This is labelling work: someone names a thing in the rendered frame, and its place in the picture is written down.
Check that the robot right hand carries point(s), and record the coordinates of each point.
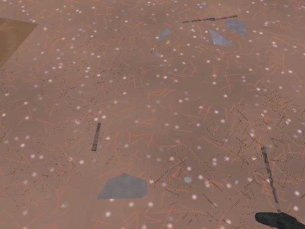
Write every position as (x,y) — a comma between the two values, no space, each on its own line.
(278,220)

